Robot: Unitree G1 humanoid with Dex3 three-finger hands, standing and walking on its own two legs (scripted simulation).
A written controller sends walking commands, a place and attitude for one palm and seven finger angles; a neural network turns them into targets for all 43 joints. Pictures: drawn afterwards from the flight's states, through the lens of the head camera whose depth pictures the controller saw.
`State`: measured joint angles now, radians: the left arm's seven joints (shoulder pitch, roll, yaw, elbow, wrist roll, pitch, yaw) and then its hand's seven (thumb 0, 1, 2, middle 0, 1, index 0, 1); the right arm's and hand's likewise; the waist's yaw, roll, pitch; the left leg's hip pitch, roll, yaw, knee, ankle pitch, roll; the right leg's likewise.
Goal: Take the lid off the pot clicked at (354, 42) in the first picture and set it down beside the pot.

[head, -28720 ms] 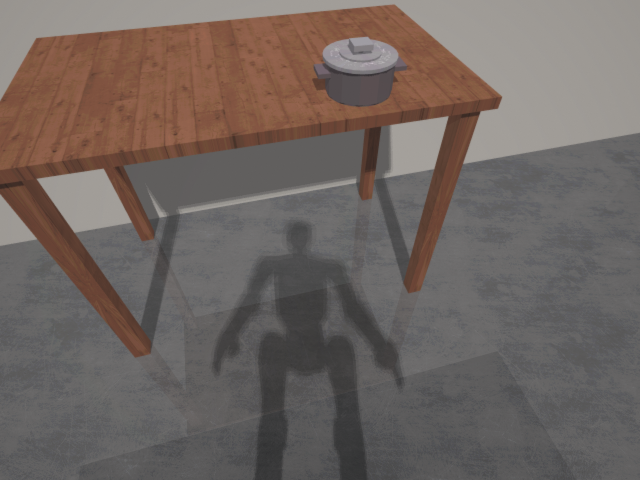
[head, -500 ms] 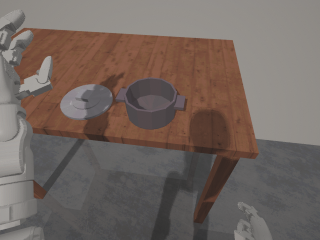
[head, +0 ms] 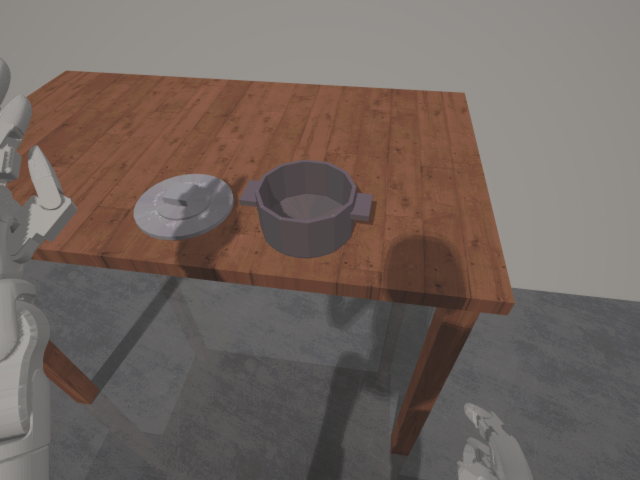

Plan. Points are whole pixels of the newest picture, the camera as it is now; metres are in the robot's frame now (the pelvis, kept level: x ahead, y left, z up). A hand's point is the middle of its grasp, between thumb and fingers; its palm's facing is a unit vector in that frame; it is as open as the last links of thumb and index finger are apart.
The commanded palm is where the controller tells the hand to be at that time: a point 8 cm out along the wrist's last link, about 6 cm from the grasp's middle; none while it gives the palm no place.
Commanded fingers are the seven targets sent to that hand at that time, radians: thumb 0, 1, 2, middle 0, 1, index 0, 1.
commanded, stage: draw the hand back to the body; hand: left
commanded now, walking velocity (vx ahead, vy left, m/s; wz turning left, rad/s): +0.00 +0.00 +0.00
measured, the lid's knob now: (181, 193) +0.51 +0.30 +0.07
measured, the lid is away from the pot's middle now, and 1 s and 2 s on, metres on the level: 0.22 0.22 0.22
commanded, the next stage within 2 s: step back with the hand held close in 0.58 s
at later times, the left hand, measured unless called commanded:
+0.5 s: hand (27, 285) +0.18 +0.24 +0.26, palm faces +0.50 -0.80 -0.34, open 7.4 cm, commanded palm +0.12 +0.28 +0.25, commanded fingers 0.00 0.90 0.90 -0.20 -0.30 -0.20 -0.30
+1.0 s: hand (31, 305) +0.17 +0.24 +0.24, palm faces +0.41 -0.78 -0.47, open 7.4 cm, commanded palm +0.10 +0.30 +0.25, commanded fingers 0.00 0.90 0.90 -0.20 -0.30 -0.20 -0.30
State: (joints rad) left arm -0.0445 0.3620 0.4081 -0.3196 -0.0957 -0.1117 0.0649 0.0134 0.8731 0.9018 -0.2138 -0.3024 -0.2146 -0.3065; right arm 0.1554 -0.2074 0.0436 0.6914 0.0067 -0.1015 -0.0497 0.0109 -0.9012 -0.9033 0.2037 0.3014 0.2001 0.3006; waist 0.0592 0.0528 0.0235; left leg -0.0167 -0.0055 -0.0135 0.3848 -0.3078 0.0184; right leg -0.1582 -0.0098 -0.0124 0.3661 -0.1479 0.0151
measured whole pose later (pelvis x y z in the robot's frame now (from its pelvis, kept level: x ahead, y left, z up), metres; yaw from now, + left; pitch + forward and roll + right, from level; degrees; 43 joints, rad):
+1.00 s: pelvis -0.03 +0.02 -0.01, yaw -1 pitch +0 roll +0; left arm 0.44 0.46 0.51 -0.70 -0.05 -0.23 0.08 0.01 0.89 0.90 -0.21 -0.30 -0.21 -0.30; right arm 0.18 -0.23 -0.01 0.57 0.02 -0.04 -0.04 0.01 -0.90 -0.90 0.20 0.30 0.20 0.30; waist -0.02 -0.01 -0.01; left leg -0.21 -0.05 0.01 0.54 -0.33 0.05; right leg -0.35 -0.05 0.02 0.49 -0.15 0.05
